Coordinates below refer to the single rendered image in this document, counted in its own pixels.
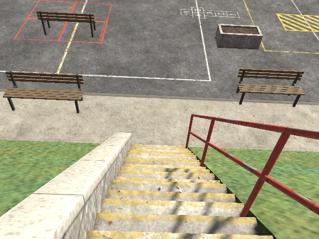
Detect stairs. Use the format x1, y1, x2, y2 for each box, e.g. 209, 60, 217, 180
86, 144, 273, 239

